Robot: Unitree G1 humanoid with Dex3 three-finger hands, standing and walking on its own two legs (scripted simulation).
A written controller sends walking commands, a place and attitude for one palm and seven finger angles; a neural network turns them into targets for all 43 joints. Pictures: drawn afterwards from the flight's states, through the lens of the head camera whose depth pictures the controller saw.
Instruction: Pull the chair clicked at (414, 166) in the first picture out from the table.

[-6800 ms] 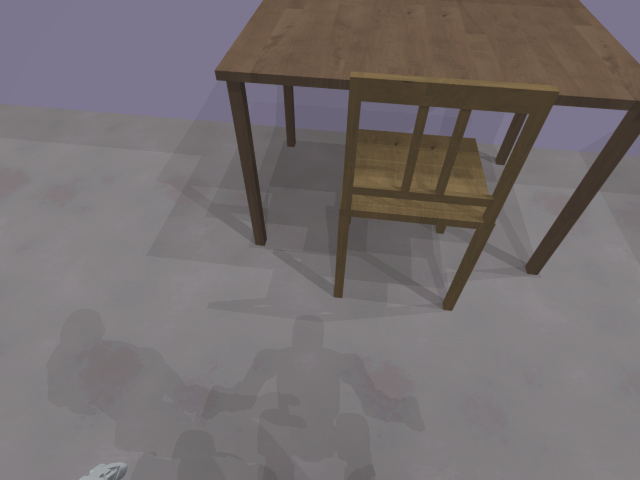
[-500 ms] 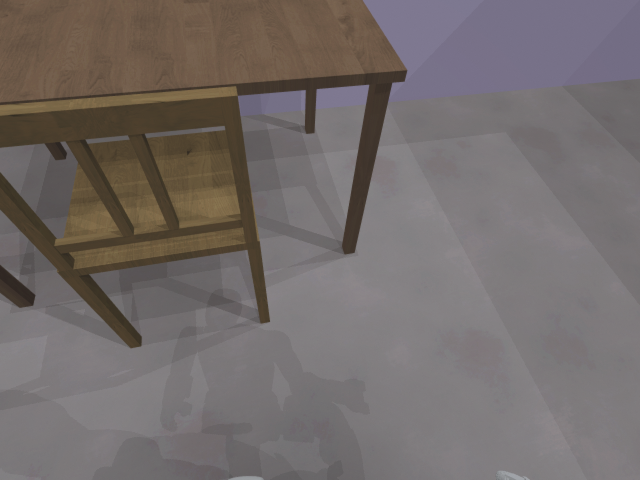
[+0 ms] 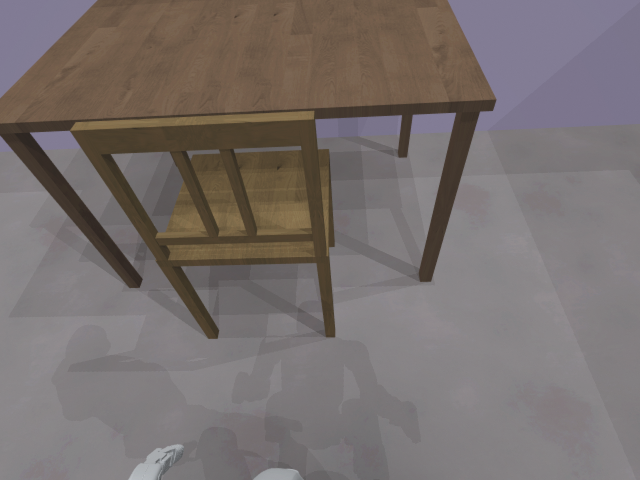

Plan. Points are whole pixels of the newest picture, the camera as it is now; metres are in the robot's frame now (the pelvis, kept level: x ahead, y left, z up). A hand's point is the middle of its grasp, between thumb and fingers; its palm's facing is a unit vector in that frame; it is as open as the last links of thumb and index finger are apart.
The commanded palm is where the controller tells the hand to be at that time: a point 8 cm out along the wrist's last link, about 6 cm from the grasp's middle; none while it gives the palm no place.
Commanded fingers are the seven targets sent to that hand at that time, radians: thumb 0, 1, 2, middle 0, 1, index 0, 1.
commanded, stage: turn to face it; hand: left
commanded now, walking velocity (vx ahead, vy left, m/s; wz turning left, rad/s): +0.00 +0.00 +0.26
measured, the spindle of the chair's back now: (197, 195) +0.65 +0.30 -0.09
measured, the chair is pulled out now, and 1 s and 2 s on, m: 0.00 0.00 0.00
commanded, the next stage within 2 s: take the last steps up to it in 0.10 s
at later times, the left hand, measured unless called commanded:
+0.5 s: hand out of the picture -0.01 +0.24 -0.17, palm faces +0.20 -0.96 -0.21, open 7.4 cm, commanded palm none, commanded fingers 0.00 0.90 0.90 -0.20 -0.30 -0.20 -0.30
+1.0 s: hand (206, 438) +0.20 +0.20 -0.15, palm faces +0.20 -0.95 -0.23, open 7.2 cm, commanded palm none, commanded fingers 0.00 0.90 0.90 -0.20 -0.30 -0.20 -0.30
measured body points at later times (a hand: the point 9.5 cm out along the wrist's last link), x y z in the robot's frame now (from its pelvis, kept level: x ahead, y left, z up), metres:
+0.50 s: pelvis +0.03 +0.04 +0.01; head +0.04 +0.06 +0.46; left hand -0.02 +0.29 -0.15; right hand +0.10 -0.18 -0.13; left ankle -0.03 +0.13 -0.73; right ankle +0.04 -0.08 -0.66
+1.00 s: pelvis +0.18 +0.01 +0.01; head +0.20 -0.01 +0.46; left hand +0.19 +0.25 -0.13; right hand +0.21 -0.22 -0.16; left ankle +0.15 +0.15 -0.66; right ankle +0.21 -0.05 -0.73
